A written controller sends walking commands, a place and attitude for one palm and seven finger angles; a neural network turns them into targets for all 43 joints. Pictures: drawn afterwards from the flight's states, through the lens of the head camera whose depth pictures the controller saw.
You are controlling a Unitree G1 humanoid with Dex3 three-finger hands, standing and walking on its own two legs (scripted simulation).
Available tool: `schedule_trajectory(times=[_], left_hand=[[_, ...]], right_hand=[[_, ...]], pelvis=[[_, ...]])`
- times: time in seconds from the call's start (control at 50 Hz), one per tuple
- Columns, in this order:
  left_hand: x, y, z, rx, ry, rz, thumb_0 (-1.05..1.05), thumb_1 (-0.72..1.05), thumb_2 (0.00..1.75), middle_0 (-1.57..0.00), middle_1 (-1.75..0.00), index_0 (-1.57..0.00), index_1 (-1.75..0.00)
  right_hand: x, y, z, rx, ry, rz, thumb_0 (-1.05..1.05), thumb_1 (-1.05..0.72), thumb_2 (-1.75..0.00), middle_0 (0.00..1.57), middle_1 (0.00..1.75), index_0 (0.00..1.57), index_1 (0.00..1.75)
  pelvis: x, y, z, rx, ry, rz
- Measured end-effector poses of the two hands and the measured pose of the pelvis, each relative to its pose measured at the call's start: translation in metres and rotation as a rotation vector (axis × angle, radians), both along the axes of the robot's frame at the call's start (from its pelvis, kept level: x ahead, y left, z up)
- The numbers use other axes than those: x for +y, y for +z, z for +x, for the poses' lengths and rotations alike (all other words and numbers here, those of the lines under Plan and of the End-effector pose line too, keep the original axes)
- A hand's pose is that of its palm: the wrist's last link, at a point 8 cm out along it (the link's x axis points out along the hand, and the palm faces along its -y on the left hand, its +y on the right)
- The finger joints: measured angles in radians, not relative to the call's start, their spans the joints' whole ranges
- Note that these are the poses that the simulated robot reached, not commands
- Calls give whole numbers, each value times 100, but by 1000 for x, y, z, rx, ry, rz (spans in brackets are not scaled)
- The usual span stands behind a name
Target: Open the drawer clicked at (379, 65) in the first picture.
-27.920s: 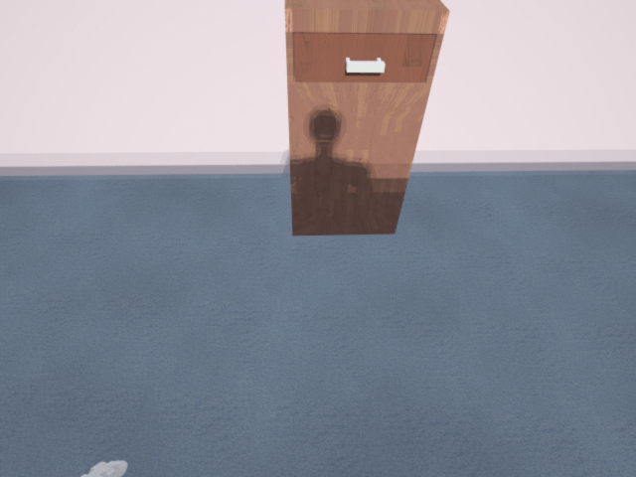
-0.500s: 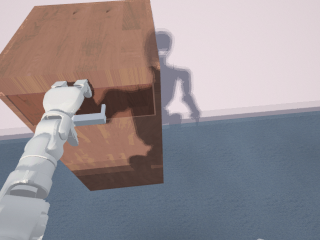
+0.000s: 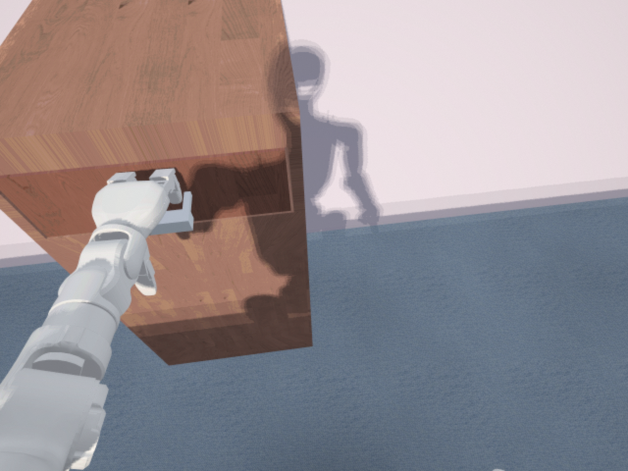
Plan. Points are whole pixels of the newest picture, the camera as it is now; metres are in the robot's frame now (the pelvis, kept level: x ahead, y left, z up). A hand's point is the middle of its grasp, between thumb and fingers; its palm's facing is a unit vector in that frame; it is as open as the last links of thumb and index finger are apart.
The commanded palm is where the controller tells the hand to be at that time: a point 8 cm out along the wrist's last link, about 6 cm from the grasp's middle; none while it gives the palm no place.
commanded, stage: lower the fingers behind the handle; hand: left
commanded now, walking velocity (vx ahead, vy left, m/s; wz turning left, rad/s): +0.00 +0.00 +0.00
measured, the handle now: (155, 212) +0.47 +0.26 +0.02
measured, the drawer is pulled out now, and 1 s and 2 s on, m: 0.00 0.00 0.00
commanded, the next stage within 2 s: close the thumb around the handle in 1.06 s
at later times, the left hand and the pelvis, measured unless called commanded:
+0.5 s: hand (152, 230) +0.43 +0.25 +0.03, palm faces -0.05 +0.02 -1.00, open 13.7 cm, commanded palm +0.41 +0.25 +0.07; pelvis -0.01 +0.00 -0.01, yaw -1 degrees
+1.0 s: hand (155, 240) +0.43 +0.26 +0.00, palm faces +0.00 -0.02 -1.00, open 13.5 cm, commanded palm +0.41 +0.26 +0.06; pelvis -0.01 +0.01 -0.02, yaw -1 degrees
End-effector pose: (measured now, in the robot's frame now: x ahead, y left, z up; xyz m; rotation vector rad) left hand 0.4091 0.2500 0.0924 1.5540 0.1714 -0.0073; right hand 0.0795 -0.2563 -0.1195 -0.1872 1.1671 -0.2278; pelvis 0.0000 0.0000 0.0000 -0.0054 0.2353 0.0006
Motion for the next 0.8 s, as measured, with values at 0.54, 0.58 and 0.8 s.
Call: schedule_trajectory(times=[0.54,0.58,0.8], left_hand=[[-2,-15,1,-24,65,50,0,-49,30,-34,-121,-31,-125],[-1,-23,-1,-8,52,37,0,-49,30,-33,-121,-31,-123],[8,-41,0,-125,-20,6,0,-49,30,-36,-124,-32,-121]], right_hand=[[-7,-6,-27,18,-36,-2,1,-91,-89,20,30,20,30],[-10,-5,-30,17,-38,-15,1,-91,-89,20,30,20,30],[-19,-18,-50,113,-37,-59,1,-91,-89,20,30,20,30]], pelvis=[[-4,-6,-12,32,-14,2],[-4,-7,-13,39,-16,1],[1,-21,-11,109,-10,-11]])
